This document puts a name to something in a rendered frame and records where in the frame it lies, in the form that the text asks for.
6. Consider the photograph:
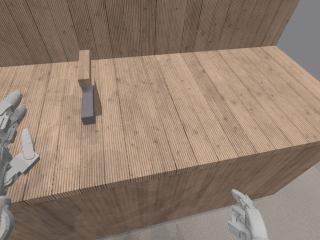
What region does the tap lever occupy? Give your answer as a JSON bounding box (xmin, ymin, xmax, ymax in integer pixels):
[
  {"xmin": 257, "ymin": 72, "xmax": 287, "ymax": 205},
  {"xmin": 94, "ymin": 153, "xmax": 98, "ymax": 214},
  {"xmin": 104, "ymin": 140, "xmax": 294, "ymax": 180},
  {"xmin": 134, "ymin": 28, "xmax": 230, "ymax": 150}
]
[{"xmin": 81, "ymin": 82, "xmax": 96, "ymax": 125}]

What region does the robot left forearm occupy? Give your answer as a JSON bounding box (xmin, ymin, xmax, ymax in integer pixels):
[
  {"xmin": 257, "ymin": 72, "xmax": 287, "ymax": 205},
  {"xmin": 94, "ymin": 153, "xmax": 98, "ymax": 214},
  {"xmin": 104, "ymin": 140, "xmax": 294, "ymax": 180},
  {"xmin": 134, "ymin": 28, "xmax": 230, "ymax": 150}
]
[{"xmin": 0, "ymin": 195, "xmax": 15, "ymax": 240}]

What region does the counter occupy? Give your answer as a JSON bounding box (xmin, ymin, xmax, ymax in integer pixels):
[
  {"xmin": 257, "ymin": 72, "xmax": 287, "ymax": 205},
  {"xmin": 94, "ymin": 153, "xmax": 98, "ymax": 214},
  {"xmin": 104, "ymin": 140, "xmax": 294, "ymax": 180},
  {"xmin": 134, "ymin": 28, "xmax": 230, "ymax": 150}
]
[{"xmin": 0, "ymin": 0, "xmax": 320, "ymax": 240}]

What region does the robot left hand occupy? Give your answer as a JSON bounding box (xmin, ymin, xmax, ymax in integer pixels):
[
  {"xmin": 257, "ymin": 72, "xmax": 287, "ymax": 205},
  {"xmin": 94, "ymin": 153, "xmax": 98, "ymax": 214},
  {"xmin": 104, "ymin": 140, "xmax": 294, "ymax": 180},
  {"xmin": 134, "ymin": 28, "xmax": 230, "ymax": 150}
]
[{"xmin": 0, "ymin": 89, "xmax": 40, "ymax": 196}]

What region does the robot right hand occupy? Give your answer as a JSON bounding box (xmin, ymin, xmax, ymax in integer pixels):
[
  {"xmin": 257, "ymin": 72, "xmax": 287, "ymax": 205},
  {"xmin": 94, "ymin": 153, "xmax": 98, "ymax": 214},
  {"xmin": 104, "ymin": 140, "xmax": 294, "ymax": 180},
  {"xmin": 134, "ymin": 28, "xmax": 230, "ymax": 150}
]
[{"xmin": 228, "ymin": 189, "xmax": 269, "ymax": 240}]

